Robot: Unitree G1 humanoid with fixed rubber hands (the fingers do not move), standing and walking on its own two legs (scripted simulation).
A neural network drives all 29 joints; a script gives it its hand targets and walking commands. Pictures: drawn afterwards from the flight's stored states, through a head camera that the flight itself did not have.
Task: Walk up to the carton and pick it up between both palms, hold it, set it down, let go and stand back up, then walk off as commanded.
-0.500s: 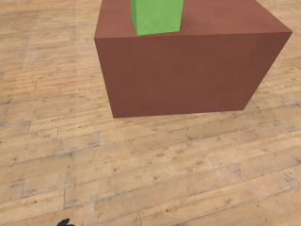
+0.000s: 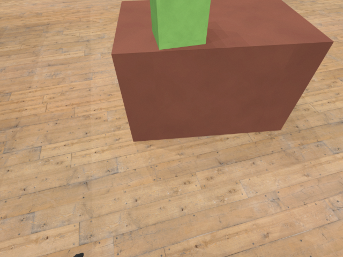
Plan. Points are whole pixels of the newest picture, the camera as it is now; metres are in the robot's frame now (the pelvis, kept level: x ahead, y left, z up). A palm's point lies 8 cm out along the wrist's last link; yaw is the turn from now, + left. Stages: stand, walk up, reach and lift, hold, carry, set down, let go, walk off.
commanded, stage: stand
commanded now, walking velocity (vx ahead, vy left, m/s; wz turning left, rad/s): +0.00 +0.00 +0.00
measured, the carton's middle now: (178, 10) +1.17 -0.01 +0.08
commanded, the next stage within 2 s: none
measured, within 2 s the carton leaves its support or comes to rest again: neither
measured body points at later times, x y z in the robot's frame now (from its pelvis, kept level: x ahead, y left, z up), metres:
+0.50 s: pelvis -0.01 +0.00 +0.01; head +0.01 +0.00 +0.46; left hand +0.06 +0.29 -0.13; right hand +0.07 -0.29 -0.13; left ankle -0.02 +0.12 -0.74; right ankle +0.03 -0.13 -0.74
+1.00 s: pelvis +0.00 -0.01 +0.01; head +0.02 -0.01 +0.46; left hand +0.09 +0.28 -0.13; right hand +0.08 -0.30 -0.14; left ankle -0.02 +0.12 -0.74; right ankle +0.03 -0.13 -0.74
